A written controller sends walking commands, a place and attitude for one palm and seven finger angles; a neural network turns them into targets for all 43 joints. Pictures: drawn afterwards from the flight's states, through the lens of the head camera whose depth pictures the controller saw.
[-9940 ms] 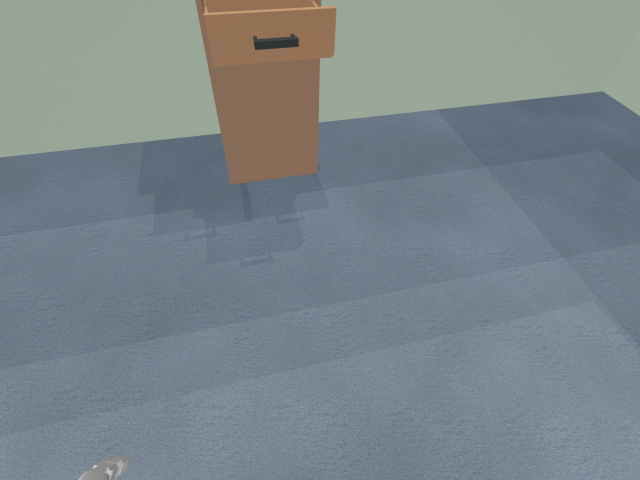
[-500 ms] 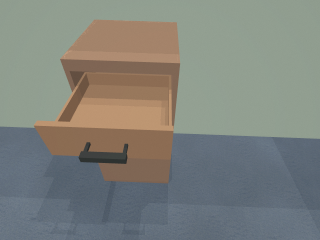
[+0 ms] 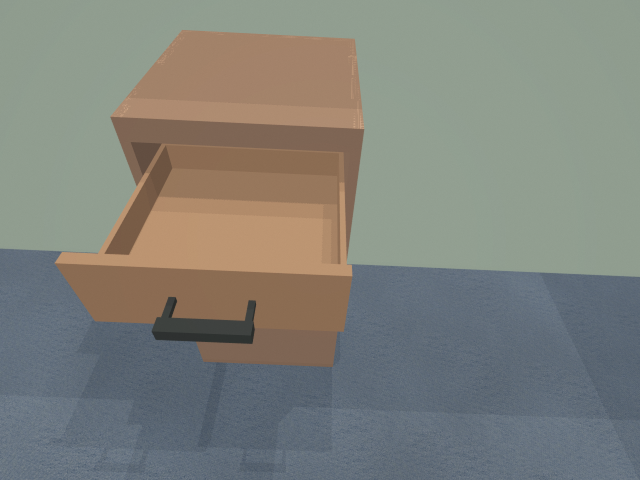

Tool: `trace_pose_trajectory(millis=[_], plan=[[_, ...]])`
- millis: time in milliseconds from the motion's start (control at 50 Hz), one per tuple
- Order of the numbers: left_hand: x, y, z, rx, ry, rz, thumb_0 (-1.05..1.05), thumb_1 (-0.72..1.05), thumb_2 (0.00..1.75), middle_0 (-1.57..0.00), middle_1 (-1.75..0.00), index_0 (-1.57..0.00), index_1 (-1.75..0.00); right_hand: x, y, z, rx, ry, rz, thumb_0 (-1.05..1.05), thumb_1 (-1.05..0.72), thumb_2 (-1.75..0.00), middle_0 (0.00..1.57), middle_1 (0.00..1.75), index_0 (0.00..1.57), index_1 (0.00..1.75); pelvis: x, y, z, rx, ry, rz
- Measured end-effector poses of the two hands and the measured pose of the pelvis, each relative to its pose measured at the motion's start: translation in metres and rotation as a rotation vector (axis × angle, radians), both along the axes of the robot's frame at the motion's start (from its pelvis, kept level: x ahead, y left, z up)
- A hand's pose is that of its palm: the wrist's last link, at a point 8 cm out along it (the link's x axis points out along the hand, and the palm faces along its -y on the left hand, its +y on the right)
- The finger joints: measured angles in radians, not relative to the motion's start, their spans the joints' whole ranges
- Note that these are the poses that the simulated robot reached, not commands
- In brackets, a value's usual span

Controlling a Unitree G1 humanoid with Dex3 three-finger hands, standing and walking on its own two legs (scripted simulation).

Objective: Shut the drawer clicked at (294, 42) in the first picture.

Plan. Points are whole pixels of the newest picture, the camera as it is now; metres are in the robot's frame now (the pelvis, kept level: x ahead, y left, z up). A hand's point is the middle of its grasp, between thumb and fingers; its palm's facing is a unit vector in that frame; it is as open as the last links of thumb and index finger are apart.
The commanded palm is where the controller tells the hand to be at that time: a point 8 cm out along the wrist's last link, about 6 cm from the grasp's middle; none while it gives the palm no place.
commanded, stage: come to a stop and stand still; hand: left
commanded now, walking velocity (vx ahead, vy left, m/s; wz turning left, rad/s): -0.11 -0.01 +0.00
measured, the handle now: (208, 317) +0.33 +0.18 +0.01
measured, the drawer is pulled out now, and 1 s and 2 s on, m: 0.29 0.29 0.29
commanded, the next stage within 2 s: look again from close up in 1.28 s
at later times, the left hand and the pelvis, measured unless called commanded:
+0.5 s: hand out of the picture +0.02 +0.18 -0.17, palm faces +0.00 -0.97 -0.24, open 7.4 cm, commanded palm none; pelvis -0.01 +0.00 +0.00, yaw -1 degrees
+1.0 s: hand out of the picture +0.02 +0.15 -0.17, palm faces -0.02 -0.97 -0.23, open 7.3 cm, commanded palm none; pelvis +0.00 -0.03 +0.00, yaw -1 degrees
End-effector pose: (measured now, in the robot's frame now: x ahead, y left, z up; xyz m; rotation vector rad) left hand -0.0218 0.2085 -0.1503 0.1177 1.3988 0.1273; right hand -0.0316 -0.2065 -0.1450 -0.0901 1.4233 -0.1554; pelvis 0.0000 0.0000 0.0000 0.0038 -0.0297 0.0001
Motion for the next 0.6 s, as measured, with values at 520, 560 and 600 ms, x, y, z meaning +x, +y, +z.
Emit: trace_pose_trajectory(millis=[520,560,600], plan=[[0.037,0.023,0.012,0.092,-0.109,-0.041,0.01,0.91,0.9,-0.2,-0.3,-0.2,-0.3,0.048,-0.024,-0.002,-0.036,-0.17,0.031,0.0,-0.93,-0.89,0.2,0.3,0.2,0.3,-0.011,-0.002,-0.004,-0.001,-0.004,-0.012],[0.04,0.025,0.016,0.102,-0.126,-0.045,0.01,0.91,0.9,-0.2,-0.3,-0.2,-0.3,0.047,-0.024,-0.003,-0.028,-0.176,0.037,0.0,-0.93,-0.89,0.2,0.3,0.2,0.3,-0.011,-0.003,-0.003,0.002,-0.006,-0.012],[0.042,0.026,0.02,0.107,-0.133,-0.049,0.01,0.91,0.9,-0.2,-0.3,-0.2,-0.3,0.045,-0.024,-0.003,-0.02,-0.175,0.042,0.0,-0.93,-0.89,0.2,0.3,0.2,0.3,-0.012,-0.004,-0.002,0.006,-0.005,-0.014]])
